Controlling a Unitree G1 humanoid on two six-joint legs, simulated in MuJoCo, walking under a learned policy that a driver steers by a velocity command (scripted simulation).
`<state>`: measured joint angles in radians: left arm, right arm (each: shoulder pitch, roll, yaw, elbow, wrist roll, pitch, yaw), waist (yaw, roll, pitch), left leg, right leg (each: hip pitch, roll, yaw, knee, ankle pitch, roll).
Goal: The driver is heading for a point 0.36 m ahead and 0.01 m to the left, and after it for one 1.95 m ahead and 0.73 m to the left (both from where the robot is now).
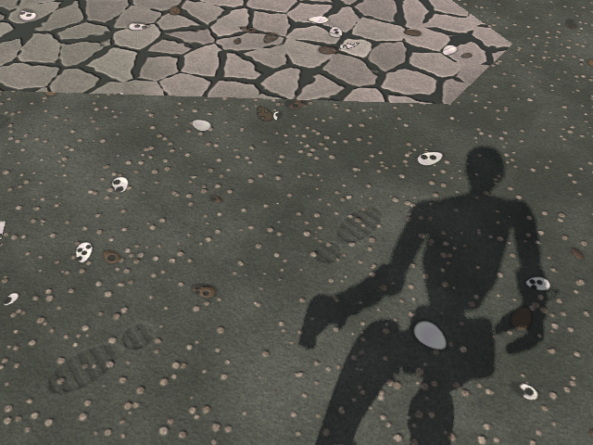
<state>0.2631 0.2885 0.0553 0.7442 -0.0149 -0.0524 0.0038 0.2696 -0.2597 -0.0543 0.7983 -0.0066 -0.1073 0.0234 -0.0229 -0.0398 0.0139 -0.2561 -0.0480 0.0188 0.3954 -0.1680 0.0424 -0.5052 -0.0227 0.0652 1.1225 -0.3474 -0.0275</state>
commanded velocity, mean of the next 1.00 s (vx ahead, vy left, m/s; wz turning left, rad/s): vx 0.50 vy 0.00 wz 0.27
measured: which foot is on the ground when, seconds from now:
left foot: down 0.00-0.32, up 0.34-0.82, down 0.84-1.00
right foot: up 0.00-0.30, down 0.32-0.86, up 0.88-1.00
